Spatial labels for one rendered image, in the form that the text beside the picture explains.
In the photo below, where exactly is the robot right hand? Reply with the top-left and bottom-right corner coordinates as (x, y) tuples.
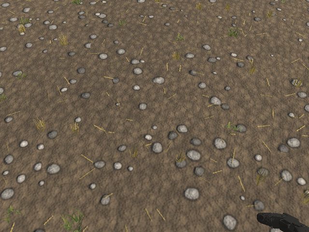
(257, 213), (309, 232)

